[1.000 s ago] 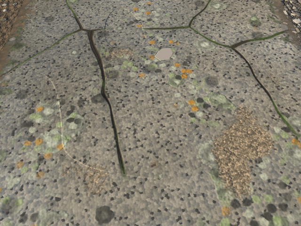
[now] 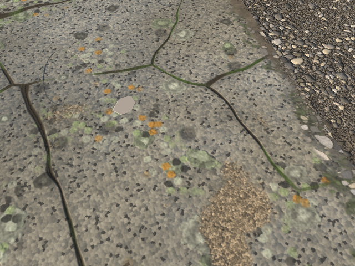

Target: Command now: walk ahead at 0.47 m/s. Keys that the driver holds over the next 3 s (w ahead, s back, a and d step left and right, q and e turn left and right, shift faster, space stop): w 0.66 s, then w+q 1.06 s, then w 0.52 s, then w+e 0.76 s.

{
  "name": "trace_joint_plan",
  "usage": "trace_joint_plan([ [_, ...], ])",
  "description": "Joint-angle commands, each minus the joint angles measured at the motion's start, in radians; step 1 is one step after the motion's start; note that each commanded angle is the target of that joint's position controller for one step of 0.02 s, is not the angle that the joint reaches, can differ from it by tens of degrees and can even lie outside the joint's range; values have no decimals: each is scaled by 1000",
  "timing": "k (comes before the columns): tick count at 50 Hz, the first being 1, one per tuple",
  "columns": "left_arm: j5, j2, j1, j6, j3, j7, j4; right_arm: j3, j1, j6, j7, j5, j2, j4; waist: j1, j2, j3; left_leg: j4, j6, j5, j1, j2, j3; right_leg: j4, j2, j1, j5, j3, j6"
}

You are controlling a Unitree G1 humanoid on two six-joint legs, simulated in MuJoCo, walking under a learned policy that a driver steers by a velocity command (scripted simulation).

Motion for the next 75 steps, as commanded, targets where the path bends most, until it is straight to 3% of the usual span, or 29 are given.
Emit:
trace_joint_plan([
  [1, 17, 116, 108, -9, 34, 3, -12, -29, -71, -31, 4, -14, -108, -106, 56, -113, -51, 70, 15, 131, -375, 101, -30, -340, -261, 309, -58, 385, -167],
  [5, 3, 121, 98, -33, 38, 6, 16, -20, -76, 0, 5, -25, -63, -98, 19, -98, -13, -29, -27, 226, -352, 112, -7, -419, -233, 204, 104, 254, -194],
  [11, -5, 159, 183, -22, 45, 25, 69, 0, -309, -23, 21, -26, -23, -165, 94, -65, 44, -425, -43, 519, -343, 70, 40, -440, -193, 225, 184, 124, -157],
  [18, -16, 189, 272, 16, 55, 36, 136, -8, -406, -35, 58, -19, -55, -216, 93, -78, 35, -593, 27, 409, -322, 18, 42, -314, -282, 460, 350, 138, -120],
  [20, -11, 206, 245, 28, 58, 40, 136, -33, -265, -34, 50, -22, -101, -183, 6, -103, -69, -613, 69, 353, -108, -42, 95, -124, -249, 472, 673, 106, -91],
  [21, -3, 184, 244, 33, 47, 44, 130, -56, -108, -30, 39, -23, -147, -141, -68, -90, -182, -601, 103, 380, 137, -32, 90, 77, -199, 381, 687, 68, -59],
  [22, 14, 102, 319, 23, 19, 43, 98, -76, 32, -26, 30, -44, -235, -123, -72, 59, -352, -555, 213, 355, 540, 207, -228, 444, -103, 48, 358, 29, -6],
  [23, 7, 25, 399, 4, -6, 35, 111, -74, 74, -24, 37, -34, -233, -103, -43, 252, -465, -715, 312, 125, 722, 352, -649, 689, 50, -222, -378, 121, 31],
  [24, -23, 138, 291, -11, 21, 28, 100, -50, 52, -24, 35, -23, -146, -104, -77, 154, -361, -780, 266, 6, 658, 322, -626, 775, -5, -333, -374, 194, 20],
  [25, -40, 165, 198, -21, 28, 25, 66, -42, -27, -23, 31, -21, -129, -110, -58, 105, -211, -807, 234, 58, 511, 295, -481, 756, -58, -374, -281, 150, 12],
  [27, -13, 144, 142, -22, 29, 29, 57, -31, -125, -26, 33, -41, -92, -119, 3, 22, -85, -861, 217, 278, 264, 225, -307, 652, -133, -300, -137, 123, 21],
  [31, -4, 85, 184, 15, 21, 34, 74, -31, -146, -49, 34, -36, -86, -94, 60, 47, -57, -954, 238, 424, 121, 180, -159, 549, -166, -217, -55, 109, 59],
  [35, 10, 67, 27, 8, 13, 34, 24, -39, -94, -39, 17, -29, -114, -56, 21, 20, 0, -983, 220, 471, 128, 140, -79, 299, -162, -278, 152, 95, 88],
  [41, -3, 62, -171, -24, 7, 5, -31, -51, 13, -10, -1, -10, -153, -6, -41, 27, 26, -923, 191, 404, 191, 151, -103, 6, -89, -200, 286, 86, 93],
  [45, -6, 116, -123, -41, 28, -2, -24, -62, 7, 10, -13, -10, -165, 2, 14, 67, -6, -805, 154, 446, 258, 188, -177, -67, -68, -80, 161, 96, 52],
  [47, 4, 187, 109, -46, 63, 12, 32, -41, -5, 14, -12, -24, -111, -11, 129, 39, -174, -509, 100, 505, 153, 91, -121, -72, -110, 293, 150, 109, -15],
  [48, 15, 266, 253, -39, 82, 21, 42, -15, 43, 8, -11, -51, -28, -41, 152, -140, -347, -174, 50, 185, -84, -19, -48, -23, -328, 615, 139, 340, -88],
  [49, 14, 276, 274, -26, 84, 15, 61, -3, 131, -7, -9, -9, 12, -64, 108, -408, -430, 87, 14, -197, -379, -103, -43, -192, -467, 776, -139, 761, -205],
  [50, 7, 174, 226, -25, 59, 13, 47, -32, 68, -8, -12, 16, -108, -50, 131, -237, -299, 183, 14, -145, -462, -35, -106, -249, -430, 670, -287, 709, -168],
  [51, 5, 128, 169, -24, 45, 17, 43, -44, -21, -4, -12, 18, -138, -72, 127, -166, -182, 184, 16, -55, -480, 4, -78, -258, -399, 549, -244, 549, -132],
  [52, 10, 105, 113, -26, 36, 14, 45, -43, -50, 3, -13, 6, -121, -75, 97, -104, -113, 151, 8, 20, -440, 41, -67, -285, -356, 425, -121, 438, -120],
  [53, 14, 81, 73, -29, 32, 15, 51, -48, -58, 11, -12, -5, -105, -80, 71, -121, -76, 101, 3, 71, -406, 70, -72, -310, -325, 347, -43, 356, -116],
  [57, 16, 99, 40, -48, 45, 22, 81, -42, -68, 46, -3, -5, -45, -101, 34, -115, -21, 24, -19, 162, -361, 102, -51, -396, -298, 235, 134, 157, -132],
  [63, 12, 154, 67, -34, 63, 35, 115, -28, -218, 37, 25, -11, -19, -161, 78, -73, 20, -293, -21, 411, -366, 91, 6, -420, -279, 286, 234, -41, -121],
  [68, -13, 195, 131, -5, 79, 38, 149, -27, -344, 40, 52, -11, -26, -227, 110, -66, 57, -441, 23, 369, -371, 66, 71, -375, -320, 419, 292, -112, -90],
  [71, -30, 236, 117, 16, 92, 42, 147, -52, -282, 49, 56, -17, -74, -236, 45, -104, -13, -463, 81, 225, -224, -16, 145, -182, -321, 472, 698, -161, -58],
  [73, -29, 212, 109, 26, 81, 46, 138, -111, 12, 60, 37, -10, -171, -157, -112, -62, -170, -539, 149, 271, 207, -101, 153, 230, -256, 307, 729, -209, -1],
  [74, 18, 105, 153, 19, 48, 44, 105, -136, 88, 68, 15, -2, -274, -139, -86, 164, -231, -577, 246, 245, 501, 115, -216, 584, -159, -49, 87, -210, 57],
  [75, 17, 59, 171, -16, 22, 35, 58, -126, 41, 46, 25, -8, -306, -188, -23, 250, -389, -767, 419, 6, 672, 294, -777, 827, 19, -324, -432, 23, 85],
])
Next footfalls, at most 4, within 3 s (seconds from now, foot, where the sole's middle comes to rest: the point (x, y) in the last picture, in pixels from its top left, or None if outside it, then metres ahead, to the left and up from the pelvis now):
0.42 left None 0.42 0.13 -0.77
0.94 right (208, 201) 0.71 -0.10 -0.77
1.46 left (130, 165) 0.91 0.23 -0.77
1.98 right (137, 106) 1.26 0.21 -0.77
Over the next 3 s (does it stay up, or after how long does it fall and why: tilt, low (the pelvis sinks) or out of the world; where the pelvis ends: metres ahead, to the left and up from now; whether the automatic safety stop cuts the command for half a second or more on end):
stays up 1.52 0.49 -0.02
